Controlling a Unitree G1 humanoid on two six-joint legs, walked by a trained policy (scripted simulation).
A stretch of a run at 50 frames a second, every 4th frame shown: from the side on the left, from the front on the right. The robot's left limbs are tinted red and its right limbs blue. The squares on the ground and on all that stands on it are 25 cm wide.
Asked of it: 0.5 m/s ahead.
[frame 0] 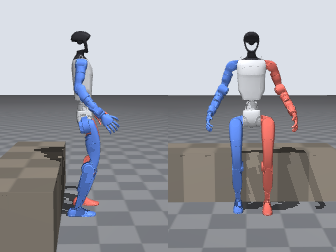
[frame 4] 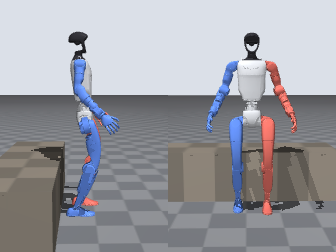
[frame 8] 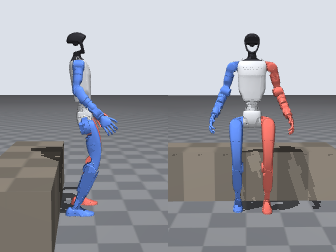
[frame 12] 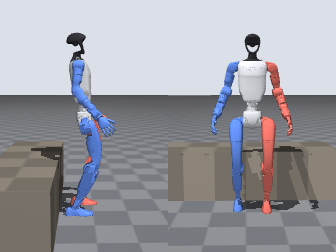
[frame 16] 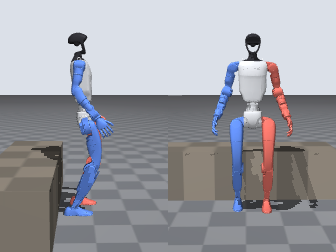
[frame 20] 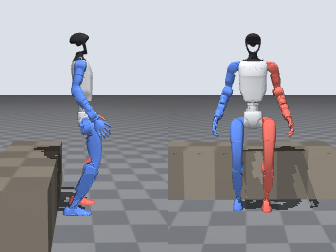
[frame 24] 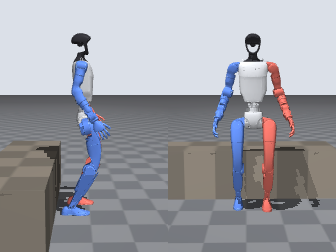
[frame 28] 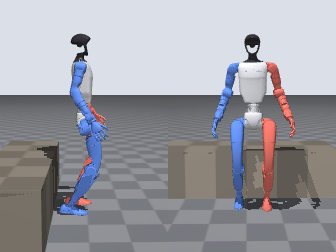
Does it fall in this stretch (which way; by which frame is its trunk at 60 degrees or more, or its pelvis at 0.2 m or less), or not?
no
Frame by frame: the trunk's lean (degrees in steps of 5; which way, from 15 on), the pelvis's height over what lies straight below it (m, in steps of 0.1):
0: 5, 0.8
4: 5, 0.8
8: 5, 0.8
12: 5, 0.8
16: 5, 0.8
20: 5, 0.8
24: 5, 0.8
28: 5, 0.8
